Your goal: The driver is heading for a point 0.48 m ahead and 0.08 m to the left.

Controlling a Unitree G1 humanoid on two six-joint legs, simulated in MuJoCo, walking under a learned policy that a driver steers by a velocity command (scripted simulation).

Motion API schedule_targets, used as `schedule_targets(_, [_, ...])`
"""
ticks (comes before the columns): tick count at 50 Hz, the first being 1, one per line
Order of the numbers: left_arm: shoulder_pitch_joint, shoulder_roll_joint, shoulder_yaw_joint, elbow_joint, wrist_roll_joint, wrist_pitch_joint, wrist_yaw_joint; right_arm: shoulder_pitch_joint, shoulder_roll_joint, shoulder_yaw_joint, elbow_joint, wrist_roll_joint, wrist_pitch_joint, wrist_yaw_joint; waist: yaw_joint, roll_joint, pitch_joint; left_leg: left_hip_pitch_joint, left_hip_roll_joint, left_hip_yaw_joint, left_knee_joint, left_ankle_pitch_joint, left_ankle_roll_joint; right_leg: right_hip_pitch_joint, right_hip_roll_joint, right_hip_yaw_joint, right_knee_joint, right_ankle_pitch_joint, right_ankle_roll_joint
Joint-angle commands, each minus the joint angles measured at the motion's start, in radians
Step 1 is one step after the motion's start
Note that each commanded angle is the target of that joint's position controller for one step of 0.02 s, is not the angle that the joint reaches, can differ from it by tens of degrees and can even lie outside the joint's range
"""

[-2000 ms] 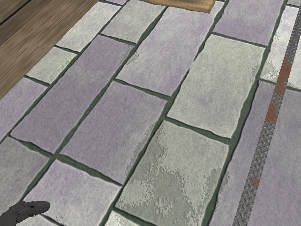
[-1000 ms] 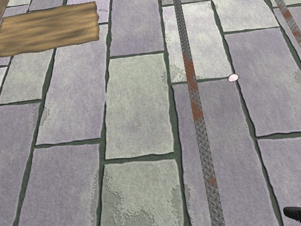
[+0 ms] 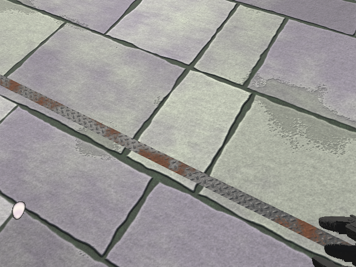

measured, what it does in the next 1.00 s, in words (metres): walks ahead: left foot, then right foot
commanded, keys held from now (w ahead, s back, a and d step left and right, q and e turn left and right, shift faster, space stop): e+shift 0.02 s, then shift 0.38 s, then q+shift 0.08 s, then w+q+shift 0.34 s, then shift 0.18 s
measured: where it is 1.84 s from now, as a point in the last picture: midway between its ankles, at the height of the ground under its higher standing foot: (164, 230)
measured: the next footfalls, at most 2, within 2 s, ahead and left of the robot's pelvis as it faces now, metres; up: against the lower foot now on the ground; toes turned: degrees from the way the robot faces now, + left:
left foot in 0.14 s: +0.27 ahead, +0.11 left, +0.00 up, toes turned -14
right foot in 0.50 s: +0.15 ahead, -0.11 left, +0.00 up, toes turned -5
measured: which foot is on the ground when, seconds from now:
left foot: up 0.00-0.12, down 0.14-0.54, up 0.56-0.92, down 0.94-1.00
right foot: down 0.00-0.16, up 0.18-0.48, down 0.50-0.94, up 0.96-1.00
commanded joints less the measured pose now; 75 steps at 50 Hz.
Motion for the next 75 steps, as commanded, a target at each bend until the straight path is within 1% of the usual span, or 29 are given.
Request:
schedule_targets(1, [-0.058,0.155,0.047,-0.063,-0.013,0.017,0.026,0.035,-0.059,-0.022,-0.051,0.009,0.005,0.007,-0.039,-0.122,-0.226,0.287,-0.141,0.107,-0.201,0.165,0.001,-0.062,-0.121,0.151,-0.017,0.52,-0.061])
schedule_targets(6, [-0.041,0.085,0.02,-0.039,0.01,0.018,0.035,0.076,-0.093,-0.048,-0.035,0.012,-0.006,0.018,-0.052,-0.202,-0.226,0.371,-0.076,0.035,-0.415,0.273,0.058,0.103,-0.168,0.258,0.152,0.326,-0.015])
schedule_targets(7, [-0.027,0.051,0.007,-0.042,0.015,0.015,0.028,0.108,-0.098,-0.05,-0.03,-0.001,-0.014,0.016,-0.065,-0.153,-0.258,0.488,-0.016,0.027,-0.483,0.414,0.095,0.098,-0.128,0.219,0.269,0.243,0.01])
schedule_targets(8, [0.039,-0.011,-0.013,-0.045,0.035,0.01,0.022,0.114,-0.125,-0.049,-0.043,-0.015,-0.013,0.009,-0.037,0.037,-0.32,0.709,0.167,-0.151,-0.446,0.798,0.171,-0.054,-0.032,0.123,0.515,-0.245,0.055])
schedule_targets(9, [0.173,0.039,-0.009,-0.041,0.015,0.008,0.015,0.164,-0.148,-0.055,-0.024,-0.033,-0.001,0.005,0.031,0.269,-0.389,0.848,0.414,-0.538,-0.478,0.815,0.404,-0.245,0.031,0.084,0.712,-0.533,0.116])
schedule_targets(11, [0.084,0.185,0.03,0.014,0.014,0.029,0.017,0.117,-0.058,-0.041,-0.055,0.005,0.017,0.008,-0.031,0.063,-0.287,0.703,0.31,-0.446,-0.493,0.367,0.388,-0.28,-0.064,0.052,0.883,-0.404,0.184])
schedule_targets(12, [0.034,0.162,0.027,0.013,0.015,0.046,0.026,0.116,-0.049,-0.033,-0.052,-0.001,0.03,0.009,-0.037,0.006,-0.246,0.628,0.247,-0.358,-0.517,0.226,0.343,-0.282,-0.067,0.023,0.895,-0.35,0.191])
schedule_targets(17, [0.021,0.023,-0.013,0.013,0.022,0.043,0.025,0.084,-0.031,-0.027,-0.019,0.001,0.053,0.012,-0.022,0.108,-0.172,0.472,0.095,-0.113,-0.594,0.08,0.282,-0.129,-0.122,-0.106,0.534,-0.283,0.188])
schedule_targets(25, [0.075,0.047,-0.003,0.067,0.039,0.013,0.005,0.17,-0.092,-0.045,0.021,0.05,0.077,0.015,-0.007,0.103,-0.182,0.337,0.074,-0.203,-0.59,-0.326,0.246,0.196,-0.128,-0.149,0.009,-0.099,0.081])
schedule_targets(26, [0.14,0.08,0.006,0.066,0.048,0.002,0.006,0.145,-0.079,-0.04,0.007,0.052,0.075,0.015,0.035,0.059,-0.187,0.173,0.033,-0.182,-0.534,-0.489,0.196,0.318,-0.22,-0.078,-0.003,-0.258,0.027])
schedule_targets(28, [0.217,0.2,0.046,0.112,0.044,-0.028,0.0,0.027,-0.039,-0.039,-0.07,0.084,0.057,0.013,0.093,-0.336,-0.065,-0.163,-0.106,0.138,-0.031,-0.301,0.097,0.317,-0.542,0.37,-0.293,-0.702,-0.146])
schedule_targets(31, [0.059,0.068,0.006,0.06,0.027,-0.089,0.019,0.172,-0.075,-0.064,-0.009,0.058,0.048,0.024,-0.002,-0.206,-0.043,-0.252,-0.011,0.051,0.247,-0.116,0.089,0.34,-0.503,0.227,-0.291,-0.484,-0.072])
schedule_targets(35, [0.112,0.062,0.001,0.071,0.04,-0.112,0.016,0.141,-0.036,-0.053,-0.031,0.061,0.048,0.046,0.021,-0.157,-0.023,-0.261,0.042,0.097,0.344,0.048,0.054,0.311,-0.461,-0.017,-0.32,-0.257,-0.031])
schedule_targets(36, [0.163,0.095,0.004,0.093,0.101,-0.108,-0.002,0.076,-0.057,-0.061,-0.039,-0.039,0.092,0.091,0.033,-0.122,-0.003,-0.204,0.027,0.136,0.33,0.023,0.064,0.227,-0.445,-0.075,-0.375,-0.297,-0.027])
schedule_targets(39, [0.142,0.108,0.013,0.089,0.092,-0.118,-0.01,0.06,-0.064,-0.065,-0.05,-0.006,0.123,0.138,0.017,-0.182,0.038,-0.16,0.061,0.145,0.215,0.078,0.079,0.209,-0.449,-0.198,-0.397,-0.255,0.002])
schedule_targets(43, [0.175,0.119,0.017,0.116,0.088,-0.112,-0.009,-0.02,-0.032,-0.04,-0.059,-0.013,0.109,0.148,0.037,-0.131,0.089,-0.011,0.065,0.238,-0.055,0.008,0.146,0.214,-0.457,-0.343,-0.375,-0.094,0.018])
schedule_targets(44, [0.157,0.169,0.035,0.108,-0.003,-0.095,-0.008,-0.007,0.014,-0.023,-0.07,0.085,0.071,0.112,0.032,-0.098,0.095,0.019,0.049,0.224,-0.108,-0.025,0.153,0.248,-0.459,-0.338,-0.304,0.141,0.001])
schedule_targets(47, [0.165,0.199,0.035,0.119,0.001,-0.071,-0.007,0.336,-0.133,-0.089,0.004,0.054,0.047,0.081,-0.166,-0.076,-0.171,0.568,-0.127,0.307,-0.283,0.132,0.213,0.192,-0.425,-0.407,0.194,0.845,0.044])
schedule_targets(48, [0.191,0.115,0.005,0.097,0.039,-0.09,-0.012,0.465,-0.215,-0.114,0.037,0.058,0.062,0.055,-0.207,0.043,-0.267,0.891,-0.03,0.134,-0.24,0.314,0.235,-0.081,-0.369,-0.384,0.486,0.388,0.108])
schedule_targets(49, [0.316,-0.019,-0.04,0.052,0.061,-0.113,-0.026,0.422,-0.363,-0.118,0.012,0.03,0.059,0.043,-0.068,0.388,-0.464,1.091,0.31,-0.492,-0.414,0.295,0.439,-0.366,-0.17,-0.276,0.912,-0.453,0.182])
schedule_targets(50, [0.225,0.114,-0.012,0.1,0.016,-0.127,-0.026,0.424,-0.246,-0.089,-0.027,0.023,0.052,0.052,-0.169,0.145,-0.591,1.059,0.341,-0.545,-0.497,0.337,0.446,-0.333,-0.183,-0.087,1.004,-0.423,0.173])
schedule_targets(51, [0.124,0.135,-0.005,0.069,-0.015,-0.126,-0.021,0.385,-0.206,-0.075,0.003,0.02,0.04,0.057,-0.156,0.109,-0.423,0.948,0.317,-0.378,-0.491,0.443,0.414,-0.408,-0.215,-0.124,0.995,-0.346,0.16])
schedule_targets(52, [0.095,0.104,-0.016,0.066,0.0,-0.125,-0.005,0.332,-0.186,-0.07,0.018,0.034,0.031,0.054,-0.119,0.035,-0.301,0.796,0.275,-0.263,-0.479,0.514,0.383,-0.415,-0.265,-0.138,0.921,-0.275,0.147])
schedule_targets(57, [0.158,0.059,-0.017,0.113,0.03,-0.062,0.009,0.179,-0.095,-0.043,0.032,0.018,0.0,0.049,0.006,0.003,-0.212,0.477,0.195,-0.023,-0.581,0.728,0.369,-0.225,-0.291,-0.137,0.738,-0.123,0.138])
schedule_targets(63, [0.033,0.002,-0.035,0.092,0.046,-0.064,-0.003,0.155,-0.067,-0.033,0.091,0.021,0.018,0.019,-0.019,0.022,-0.184,0.508,0.124,0.116,-0.594,0.744,0.307,-0.191,-0.266,-0.149,0.33,0.15,0.158])
schedule_targets(69, [-0.033,0.033,-0.022,0.071,0.048,-0.064,-0.013,0.171,-0.059,-0.029,0.164,0.027,0.046,0.025,-0.042,0.041,-0.146,0.568,0.152,0.049,-0.524,0.599,0.307,-0.119,-0.23,-0.146,0.119,0.108,0.12])
schedule_targets(71, [0.002,0.059,-0.013,0.079,0.061,-0.071,-0.01,0.195,-0.036,-0.02,0.184,0.034,0.046,0.026,-0.021,-0.013,-0.158,0.537,0.087,0.059,-0.438,0.463,0.241,0.035,-0.247,-0.12,-0.037,0.416,0.075])
schedule_targets(72, [-0.014,0.124,0.001,0.074,0.062,-0.071,-0.002,0.29,-0.033,-0.021,0.192,0.011,0.035,0.029,-0.095,-0.103,-0.198,0.479,0.013,0.076,-0.403,0.312,0.192,0.162,-0.317,-0.059,0.019,0.691,0.034])
schedule_targets(75, [-0.045,0.002,-0.02,0.079,0.039,-0.039,-0.004,0.266,-0.018,-0.01,0.212,0.011,0.059,0.02,-0.069,-0.112,-0.235,0.438,-0.026,0.108,-0.451,0.031,0.122,0.197,-0.319,-0.028,0.052,0.466,-0.034])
